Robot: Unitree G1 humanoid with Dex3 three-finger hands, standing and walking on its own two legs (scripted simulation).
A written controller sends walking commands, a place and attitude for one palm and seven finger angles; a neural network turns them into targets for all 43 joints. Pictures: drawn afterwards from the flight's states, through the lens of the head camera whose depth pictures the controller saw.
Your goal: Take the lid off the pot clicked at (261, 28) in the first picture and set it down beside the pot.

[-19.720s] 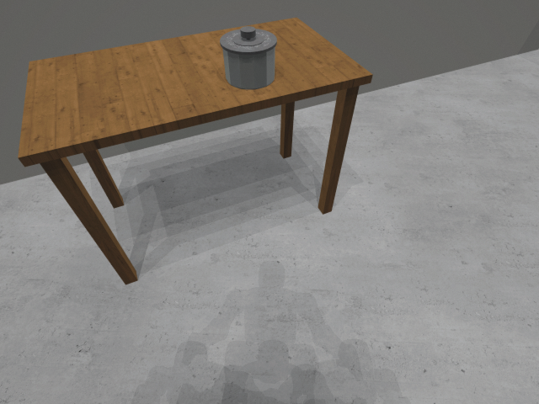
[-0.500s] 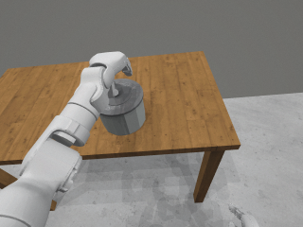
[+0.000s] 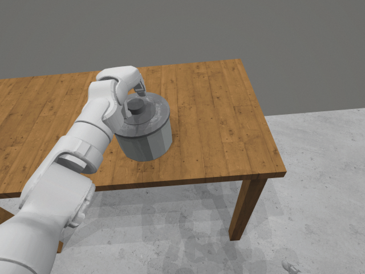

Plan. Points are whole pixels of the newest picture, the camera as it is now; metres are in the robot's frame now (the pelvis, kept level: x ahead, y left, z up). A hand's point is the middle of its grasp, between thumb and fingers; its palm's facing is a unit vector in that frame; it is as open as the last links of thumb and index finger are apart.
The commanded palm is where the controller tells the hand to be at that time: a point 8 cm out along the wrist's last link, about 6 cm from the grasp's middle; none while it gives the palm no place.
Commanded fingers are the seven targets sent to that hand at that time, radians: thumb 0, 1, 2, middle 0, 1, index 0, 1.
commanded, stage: lower the open fingers around the knob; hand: left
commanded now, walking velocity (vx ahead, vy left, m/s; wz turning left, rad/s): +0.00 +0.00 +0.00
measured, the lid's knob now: (136, 106) +0.50 +0.12 +0.09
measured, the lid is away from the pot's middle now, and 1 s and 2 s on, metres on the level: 0.00 0.00 0.00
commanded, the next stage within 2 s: close the fingers and squeeze the knob in 0.78 s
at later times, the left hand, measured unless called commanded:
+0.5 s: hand (132, 106) +0.48 +0.12 +0.12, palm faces -0.32 -0.06 -0.94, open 10.0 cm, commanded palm +0.47 +0.13 +0.18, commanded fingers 0.00 -0.31 1.49 -0.85 -0.08 -0.85 -0.08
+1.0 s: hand (131, 109) +0.47 +0.12 +0.11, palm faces -0.33 -0.08 -0.94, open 10.1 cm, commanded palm +0.46 +0.13 +0.17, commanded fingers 0.00 -0.09 1.10 -0.58 -0.68 -0.58 -0.68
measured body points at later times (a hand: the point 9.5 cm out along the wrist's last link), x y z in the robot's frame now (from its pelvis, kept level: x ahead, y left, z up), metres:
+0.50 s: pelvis +0.01 +0.01 +0.00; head +0.04 -0.02 +0.45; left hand +0.49 +0.12 +0.17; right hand +0.09 -0.25 -0.14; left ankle +0.00 +0.09 -0.74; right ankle -0.02 -0.12 -0.74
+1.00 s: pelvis +0.01 +0.00 +0.00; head +0.04 -0.02 +0.45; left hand +0.48 +0.12 +0.17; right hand +0.10 -0.26 -0.14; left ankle +0.00 +0.09 -0.74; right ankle -0.02 -0.12 -0.74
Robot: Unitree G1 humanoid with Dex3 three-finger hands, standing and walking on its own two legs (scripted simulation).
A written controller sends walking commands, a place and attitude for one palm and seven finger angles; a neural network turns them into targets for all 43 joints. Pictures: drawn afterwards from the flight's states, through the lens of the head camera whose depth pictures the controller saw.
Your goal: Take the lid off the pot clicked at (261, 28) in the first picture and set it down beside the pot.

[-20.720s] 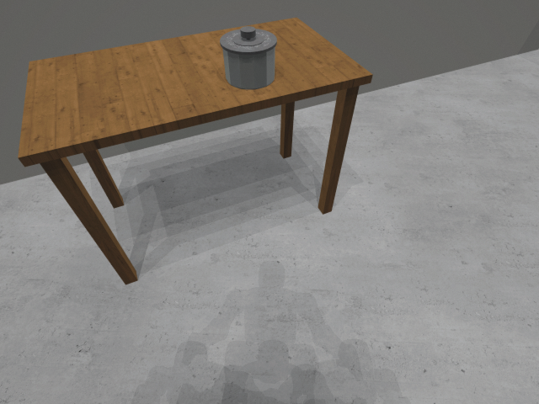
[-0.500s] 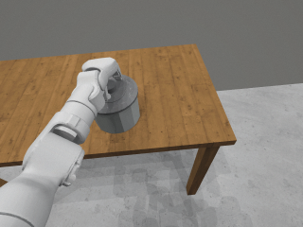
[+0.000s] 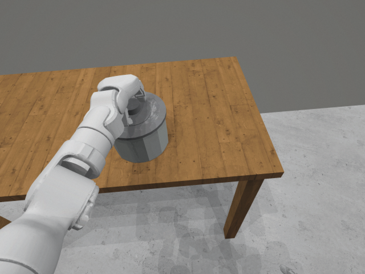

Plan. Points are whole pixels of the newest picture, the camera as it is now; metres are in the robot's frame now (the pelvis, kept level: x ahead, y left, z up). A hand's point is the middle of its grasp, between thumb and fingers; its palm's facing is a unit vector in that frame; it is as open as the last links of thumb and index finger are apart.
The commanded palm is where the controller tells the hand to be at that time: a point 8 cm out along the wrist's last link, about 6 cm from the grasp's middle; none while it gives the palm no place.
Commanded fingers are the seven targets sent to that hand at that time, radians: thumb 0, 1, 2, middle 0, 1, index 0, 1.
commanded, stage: close the fingers and squeeze the knob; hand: left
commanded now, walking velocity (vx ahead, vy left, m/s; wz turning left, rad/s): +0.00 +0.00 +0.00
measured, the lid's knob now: (131, 106) +0.49 +0.12 +0.10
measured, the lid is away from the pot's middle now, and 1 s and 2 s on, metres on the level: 0.00 0.00 0.01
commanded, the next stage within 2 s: lift the lid straight up in 1.52 s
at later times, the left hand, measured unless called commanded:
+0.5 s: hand (126, 110) +0.46 +0.12 +0.11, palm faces -0.33 -0.06 -0.94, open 8.3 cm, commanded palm +0.45 +0.13 +0.17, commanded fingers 0.00 0.20 0.96 -0.66 -0.97 -0.66 -0.97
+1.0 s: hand (126, 108) +0.46 +0.12 +0.12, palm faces -0.34 -0.06 -0.94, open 7.6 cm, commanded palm +0.45 +0.13 +0.17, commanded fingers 0.00 0.42 0.81 -0.80 -1.03 -0.74 -0.99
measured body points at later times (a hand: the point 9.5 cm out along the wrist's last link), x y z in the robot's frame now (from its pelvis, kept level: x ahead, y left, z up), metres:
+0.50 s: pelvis +0.00 +0.00 +0.00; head +0.03 -0.03 +0.45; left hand +0.47 +0.12 +0.17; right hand +0.09 -0.25 -0.14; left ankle -0.01 +0.09 -0.74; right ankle -0.03 -0.12 -0.74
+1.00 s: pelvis +0.00 +0.00 +0.00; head +0.03 -0.02 +0.45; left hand +0.48 +0.12 +0.17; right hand +0.08 -0.26 -0.14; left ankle -0.01 +0.09 -0.74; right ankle -0.03 -0.12 -0.74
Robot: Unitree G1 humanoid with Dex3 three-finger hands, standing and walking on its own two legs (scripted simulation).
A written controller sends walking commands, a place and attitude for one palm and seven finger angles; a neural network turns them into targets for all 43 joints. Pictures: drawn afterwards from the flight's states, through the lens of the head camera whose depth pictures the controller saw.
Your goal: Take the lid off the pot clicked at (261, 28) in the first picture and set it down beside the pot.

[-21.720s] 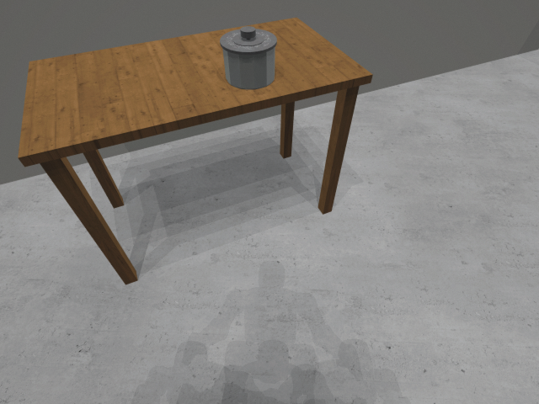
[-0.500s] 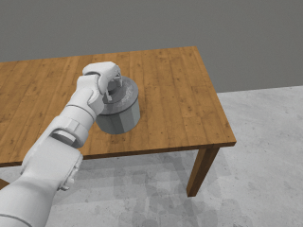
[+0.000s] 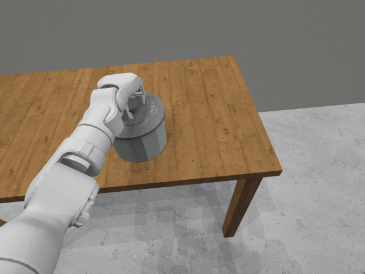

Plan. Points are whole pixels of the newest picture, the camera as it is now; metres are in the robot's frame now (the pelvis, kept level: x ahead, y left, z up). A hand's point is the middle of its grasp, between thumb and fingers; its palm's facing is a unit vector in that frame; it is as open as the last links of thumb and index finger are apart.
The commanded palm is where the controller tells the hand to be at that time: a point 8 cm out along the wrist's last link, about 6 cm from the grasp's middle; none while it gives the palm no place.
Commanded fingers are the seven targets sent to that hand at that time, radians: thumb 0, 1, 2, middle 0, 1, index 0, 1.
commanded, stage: close the fingers and squeeze the knob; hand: left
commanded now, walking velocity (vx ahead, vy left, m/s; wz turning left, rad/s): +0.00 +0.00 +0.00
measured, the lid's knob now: (129, 106) +0.49 +0.12 +0.10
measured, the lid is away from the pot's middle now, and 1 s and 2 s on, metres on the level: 0.00 0.01 0.01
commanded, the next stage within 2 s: lift the lid straight up in 0.52 s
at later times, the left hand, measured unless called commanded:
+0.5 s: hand (125, 108) +0.46 +0.12 +0.12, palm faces -0.34 -0.07 -0.94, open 7.6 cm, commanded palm +0.46 +0.13 +0.17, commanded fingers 0.00 0.65 0.93 -0.91 -1.08 -0.83 -1.02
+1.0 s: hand (125, 105) +0.46 +0.12 +0.13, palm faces -0.30 -0.06 -0.95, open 7.6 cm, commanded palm +0.45 +0.12 +0.21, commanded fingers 0.00 0.67 0.95 -0.93 -1.10 -0.85 -1.04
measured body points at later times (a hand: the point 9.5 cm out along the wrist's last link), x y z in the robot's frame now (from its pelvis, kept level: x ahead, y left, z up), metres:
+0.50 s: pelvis +0.00 +0.00 +0.00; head +0.03 -0.03 +0.45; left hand +0.48 +0.12 +0.17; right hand +0.09 -0.26 -0.14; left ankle -0.01 +0.09 -0.74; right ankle -0.02 -0.13 -0.74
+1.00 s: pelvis +0.00 +0.00 +0.00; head +0.03 -0.03 +0.45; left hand +0.47 +0.12 +0.18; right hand +0.10 -0.25 -0.14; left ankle -0.01 +0.09 -0.74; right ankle -0.02 -0.13 -0.74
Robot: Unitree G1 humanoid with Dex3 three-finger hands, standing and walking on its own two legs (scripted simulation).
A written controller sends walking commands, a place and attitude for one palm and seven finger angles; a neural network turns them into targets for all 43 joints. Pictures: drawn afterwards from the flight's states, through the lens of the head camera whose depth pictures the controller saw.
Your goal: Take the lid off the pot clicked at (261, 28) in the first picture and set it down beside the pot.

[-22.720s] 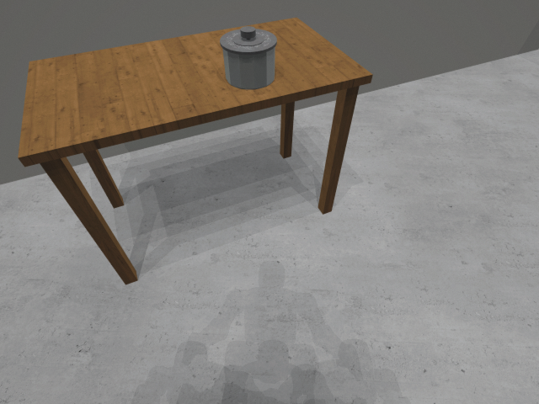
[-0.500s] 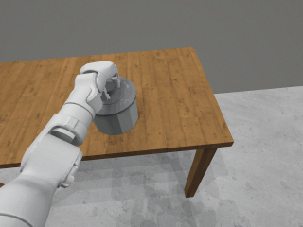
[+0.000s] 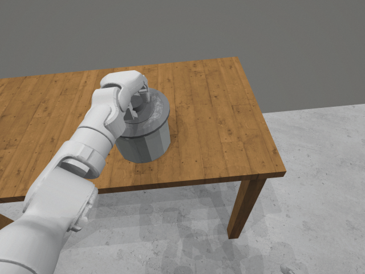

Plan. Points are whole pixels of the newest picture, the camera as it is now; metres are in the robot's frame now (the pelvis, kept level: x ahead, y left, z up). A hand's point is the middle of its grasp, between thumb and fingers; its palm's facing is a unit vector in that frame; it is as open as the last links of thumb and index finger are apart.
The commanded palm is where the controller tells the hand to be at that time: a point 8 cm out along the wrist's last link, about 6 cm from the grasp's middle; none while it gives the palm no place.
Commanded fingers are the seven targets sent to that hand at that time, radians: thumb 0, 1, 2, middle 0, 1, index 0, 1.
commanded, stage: lift the lid straight up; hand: left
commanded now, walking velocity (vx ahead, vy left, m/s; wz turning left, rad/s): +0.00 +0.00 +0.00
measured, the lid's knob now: (134, 103) +0.49 +0.11 +0.11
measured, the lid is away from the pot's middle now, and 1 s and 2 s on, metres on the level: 0.01 0.01 0.05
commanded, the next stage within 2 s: move the lid sideways beside the pot in 1.62 s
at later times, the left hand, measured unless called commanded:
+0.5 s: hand (124, 94) +0.46 +0.11 +0.17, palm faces -0.29 -0.06 -0.95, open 7.6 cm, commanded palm +0.45 +0.12 +0.25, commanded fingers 0.00 0.67 0.95 -0.93 -1.10 -0.85 -1.04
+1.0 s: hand (119, 74) +0.46 +0.11 +0.22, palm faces -0.24 -0.06 -0.97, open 7.6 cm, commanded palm +0.45 +0.12 +0.29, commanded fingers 0.00 0.67 0.95 -0.93 -1.10 -0.85 -1.04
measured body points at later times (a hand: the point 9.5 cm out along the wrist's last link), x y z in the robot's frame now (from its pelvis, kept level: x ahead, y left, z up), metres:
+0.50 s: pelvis -0.01 -0.01 +0.00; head +0.02 -0.04 +0.45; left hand +0.47 +0.11 +0.22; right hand +0.12 -0.26 -0.13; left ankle -0.01 +0.09 -0.74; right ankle -0.03 -0.13 -0.74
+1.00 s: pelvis -0.01 +0.00 +0.00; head +0.01 -0.04 +0.45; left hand +0.47 +0.11 +0.27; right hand +0.11 -0.25 -0.13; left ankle -0.01 +0.09 -0.74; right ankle -0.03 -0.13 -0.74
